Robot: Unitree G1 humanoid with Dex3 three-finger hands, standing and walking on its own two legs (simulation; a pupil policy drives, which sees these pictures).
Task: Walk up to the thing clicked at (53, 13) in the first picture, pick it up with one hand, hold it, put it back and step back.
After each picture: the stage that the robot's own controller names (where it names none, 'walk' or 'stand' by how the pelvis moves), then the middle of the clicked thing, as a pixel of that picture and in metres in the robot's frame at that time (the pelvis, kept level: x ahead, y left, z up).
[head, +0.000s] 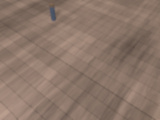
stand; (52, 12) +2.00 +0.43 -0.65
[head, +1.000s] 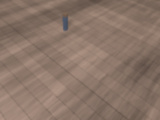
walk; (65, 21) +1.87 +0.20 -0.63
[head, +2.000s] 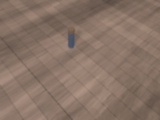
walk; (71, 38) +1.27 +0.12 -0.64
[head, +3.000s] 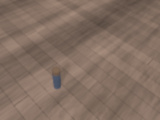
walk; (56, 78) +0.80 +0.19 -0.65
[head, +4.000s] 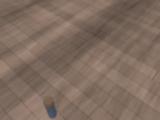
walk; (50, 108) +0.55 +0.23 -0.64
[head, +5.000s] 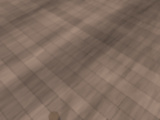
stand; out of the picture +0.43 +0.22 -0.64
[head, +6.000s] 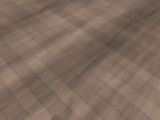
stand; out of the picture +0.41 +0.19 -0.65
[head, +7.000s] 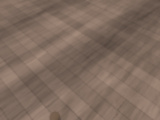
stand; out of the picture +0.46 +0.20 -0.66
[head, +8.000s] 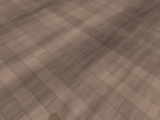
stand; out of the picture +0.42 +0.20 -0.66
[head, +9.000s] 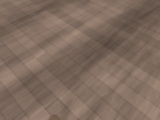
stand; out of the picture +0.42 +0.20 -0.66
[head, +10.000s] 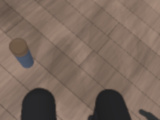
go down; (23, 55) +0.48 +0.25 -0.33
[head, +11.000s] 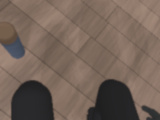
go down; (12, 43) +0.48 +0.28 -0.26
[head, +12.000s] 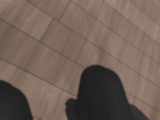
close in; out of the picture +0.46 +0.33 -0.17
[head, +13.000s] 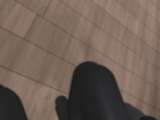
close; out of the picture +0.45 +0.34 -0.16
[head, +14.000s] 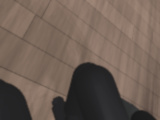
lift; out of the picture +0.42 +0.33 -0.16
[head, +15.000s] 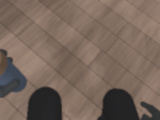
lift; (4, 74) +0.33 +0.25 -0.02
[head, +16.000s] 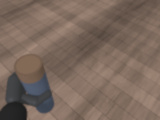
hold; (38, 88) +0.32 +0.16 +0.05
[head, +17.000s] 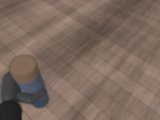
hold; (33, 86) +0.33 +0.17 +0.03
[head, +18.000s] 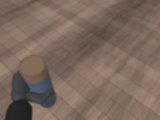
crouch; (41, 85) +0.33 +0.15 +0.03
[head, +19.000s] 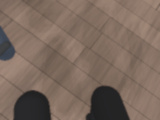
crouch; out of the picture +0.47 +0.25 -0.05
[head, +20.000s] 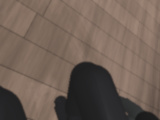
lower; out of the picture +0.43 +0.33 -0.17
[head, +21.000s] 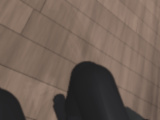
lower; out of the picture +0.45 +0.34 -0.16
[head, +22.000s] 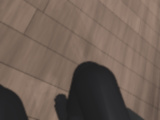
lower; out of the picture +0.44 +0.34 -0.16
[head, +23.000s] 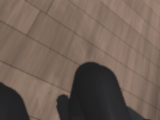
lower; out of the picture +0.43 +0.34 -0.16
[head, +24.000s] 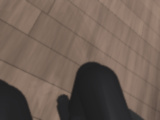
loosen; out of the picture +0.44 +0.32 -0.16
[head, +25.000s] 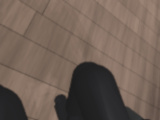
withdraw; out of the picture +0.43 +0.32 -0.16
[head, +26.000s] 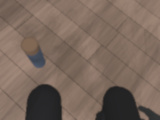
walk; (35, 54) +0.48 +0.24 -0.31
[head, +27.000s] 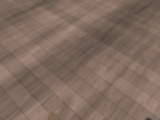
stand; out of the picture +0.42 +0.18 -0.59
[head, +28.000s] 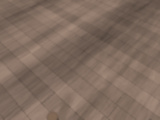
stand; out of the picture +0.42 +0.20 -0.60
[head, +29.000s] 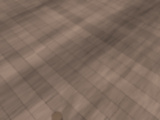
stand; out of the picture +0.42 +0.18 -0.63
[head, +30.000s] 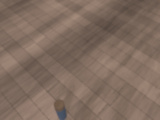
walk; (60, 110) +0.46 +0.17 -0.64
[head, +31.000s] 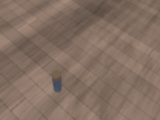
walk; (57, 82) +0.65 +0.15 -0.64
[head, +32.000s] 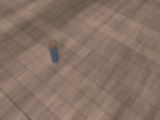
walk; (54, 52) +0.93 +0.28 -0.62
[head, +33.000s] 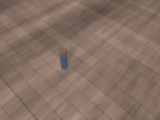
stand; (63, 59) +1.02 +0.19 -0.65
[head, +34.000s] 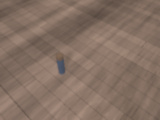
stand; (60, 64) +1.01 +0.22 -0.66
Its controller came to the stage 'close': yes
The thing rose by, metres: 0.67
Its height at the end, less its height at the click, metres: +0.00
